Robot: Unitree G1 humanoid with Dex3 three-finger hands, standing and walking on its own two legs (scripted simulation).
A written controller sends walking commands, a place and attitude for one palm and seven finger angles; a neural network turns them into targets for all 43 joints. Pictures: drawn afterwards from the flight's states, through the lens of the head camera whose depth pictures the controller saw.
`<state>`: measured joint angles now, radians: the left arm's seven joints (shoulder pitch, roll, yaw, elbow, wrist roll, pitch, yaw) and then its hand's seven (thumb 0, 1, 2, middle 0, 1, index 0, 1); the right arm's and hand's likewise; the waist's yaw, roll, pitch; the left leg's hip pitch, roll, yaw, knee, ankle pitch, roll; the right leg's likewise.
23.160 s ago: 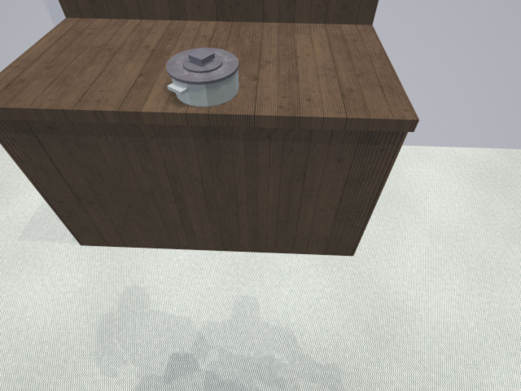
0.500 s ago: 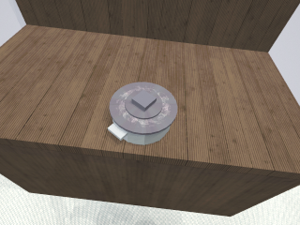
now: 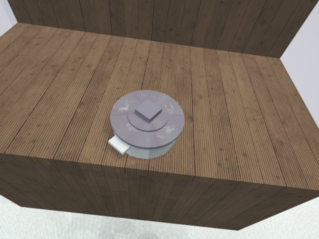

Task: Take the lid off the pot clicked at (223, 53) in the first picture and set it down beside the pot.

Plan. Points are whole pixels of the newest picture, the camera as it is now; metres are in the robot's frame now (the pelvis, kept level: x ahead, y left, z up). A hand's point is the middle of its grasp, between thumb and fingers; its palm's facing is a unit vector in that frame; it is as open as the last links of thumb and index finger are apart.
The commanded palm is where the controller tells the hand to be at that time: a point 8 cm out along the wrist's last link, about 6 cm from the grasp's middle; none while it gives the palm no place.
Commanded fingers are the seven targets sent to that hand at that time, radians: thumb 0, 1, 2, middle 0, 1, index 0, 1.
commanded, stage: look again from close up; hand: left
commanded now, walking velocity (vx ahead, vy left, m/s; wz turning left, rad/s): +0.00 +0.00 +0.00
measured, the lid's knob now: (148, 110) +0.41 +0.07 +0.09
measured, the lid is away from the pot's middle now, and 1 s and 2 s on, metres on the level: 0.00 0.00 0.00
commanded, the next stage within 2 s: shuffle to correct the standing spot in 0.58 s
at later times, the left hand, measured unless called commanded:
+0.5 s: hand out of the picture -0.02 +0.15 -0.19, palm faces +0.01 -0.99 -0.10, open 7.4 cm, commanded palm none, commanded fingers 0.00 0.90 0.90 -0.20 -0.30 -0.20 -0.30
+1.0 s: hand out of the picture -0.04 +0.15 -0.19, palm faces +0.00 -0.99 -0.12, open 7.4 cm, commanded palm none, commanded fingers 0.00 0.90 0.90 -0.20 -0.30 -0.20 -0.30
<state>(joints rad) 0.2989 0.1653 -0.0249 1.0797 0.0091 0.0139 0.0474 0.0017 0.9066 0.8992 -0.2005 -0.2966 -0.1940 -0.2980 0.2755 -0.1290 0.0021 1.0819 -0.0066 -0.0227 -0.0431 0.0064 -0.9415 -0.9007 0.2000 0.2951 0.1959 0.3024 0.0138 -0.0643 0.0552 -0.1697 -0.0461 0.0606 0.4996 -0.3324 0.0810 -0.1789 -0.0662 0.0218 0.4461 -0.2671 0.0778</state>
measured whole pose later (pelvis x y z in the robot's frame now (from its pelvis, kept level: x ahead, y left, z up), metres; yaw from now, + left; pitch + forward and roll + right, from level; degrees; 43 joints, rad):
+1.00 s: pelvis -0.02 +0.00 +0.00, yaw -1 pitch +0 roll -1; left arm 0.30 0.16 -0.01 1.08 0.01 0.04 0.06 0.00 0.91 0.90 -0.20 -0.30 -0.19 -0.30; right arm 0.27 -0.09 -0.02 1.12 0.00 -0.01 -0.06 0.02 -0.94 -0.90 0.20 0.30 0.20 0.30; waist 0.00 -0.08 0.08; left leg -0.20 -0.04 0.07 0.52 -0.32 0.08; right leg -0.22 -0.06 0.03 0.47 -0.25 0.08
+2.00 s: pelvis +0.01 +0.01 +0.00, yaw -1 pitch +0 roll +0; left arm 0.27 0.16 -0.01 1.05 0.01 0.01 0.05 0.00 0.91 0.90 -0.20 -0.30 -0.19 -0.30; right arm 0.33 -0.17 0.01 1.04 -0.02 -0.03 -0.03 0.02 -0.94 -0.90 0.20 0.30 0.20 0.30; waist -0.01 0.05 0.00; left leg -0.16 -0.09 0.10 0.48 -0.33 0.10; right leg -0.22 -0.08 0.02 0.54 -0.33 0.03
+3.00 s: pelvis +0.02 -0.04 +0.00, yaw -1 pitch +1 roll +0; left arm 0.30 0.14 -0.02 1.10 0.00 -0.02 0.05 0.01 0.92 0.90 -0.20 -0.30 -0.20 -0.30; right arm 0.29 -0.12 0.01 1.15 -0.01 -0.03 -0.04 0.01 -0.92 -0.90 0.20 0.29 0.19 0.30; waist 0.00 0.00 0.04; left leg -0.10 0.00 0.05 0.40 -0.32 0.01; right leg -0.14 0.01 -0.02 0.43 -0.30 -0.01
